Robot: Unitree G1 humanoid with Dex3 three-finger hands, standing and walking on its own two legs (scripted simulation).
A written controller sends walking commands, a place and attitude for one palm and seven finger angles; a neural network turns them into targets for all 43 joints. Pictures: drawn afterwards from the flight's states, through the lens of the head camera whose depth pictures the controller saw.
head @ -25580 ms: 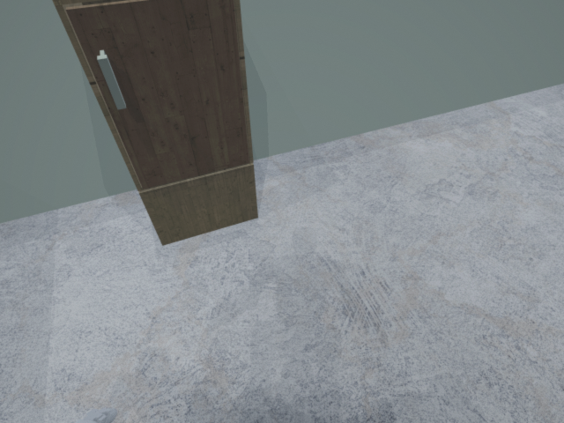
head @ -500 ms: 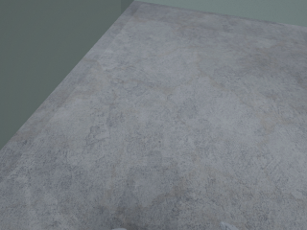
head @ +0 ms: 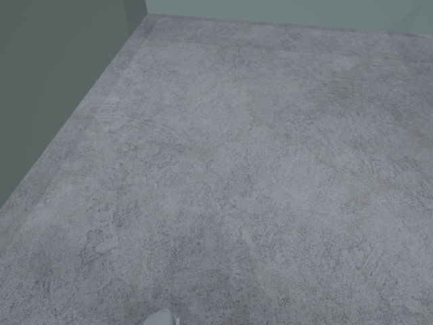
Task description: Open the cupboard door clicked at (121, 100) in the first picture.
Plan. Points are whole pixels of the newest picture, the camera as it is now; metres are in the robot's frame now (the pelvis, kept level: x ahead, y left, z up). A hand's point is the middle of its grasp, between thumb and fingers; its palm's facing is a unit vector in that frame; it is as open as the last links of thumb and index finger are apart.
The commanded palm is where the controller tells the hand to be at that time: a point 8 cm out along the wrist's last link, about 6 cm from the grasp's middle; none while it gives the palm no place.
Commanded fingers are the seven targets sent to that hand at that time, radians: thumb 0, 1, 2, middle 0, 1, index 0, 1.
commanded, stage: turn to face it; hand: left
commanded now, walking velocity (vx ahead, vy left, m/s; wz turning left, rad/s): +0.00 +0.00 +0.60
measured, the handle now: out of the picture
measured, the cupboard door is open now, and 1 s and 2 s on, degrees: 44 44 44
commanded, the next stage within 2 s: none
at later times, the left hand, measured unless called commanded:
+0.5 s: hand (120, 314) +0.17 +0.21 -0.17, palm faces +0.27 -0.93 -0.26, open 7.4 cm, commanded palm none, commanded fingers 0.00 0.90 0.90 -0.20 -0.30 -0.20 -0.30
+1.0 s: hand out of the picture +0.12 +0.18 -0.18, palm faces +0.57 -0.77 -0.28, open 7.4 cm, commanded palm none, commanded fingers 0.00 0.90 0.90 -0.20 -0.30 -0.20 -0.30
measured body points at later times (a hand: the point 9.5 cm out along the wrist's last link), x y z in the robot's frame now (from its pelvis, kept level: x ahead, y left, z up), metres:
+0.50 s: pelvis +0.12 -0.02 -0.01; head +0.18 -0.01 +0.43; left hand +0.16 +0.26 -0.15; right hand +0.27 -0.23 -0.16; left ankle +0.16 +0.12 -0.74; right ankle +0.15 -0.15 -0.74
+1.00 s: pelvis +0.19 -0.04 -0.02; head +0.24 +0.00 +0.43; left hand +0.09 +0.22 -0.16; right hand +0.43 -0.19 -0.15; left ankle +0.13 +0.08 -0.74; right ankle +0.24 -0.16 -0.69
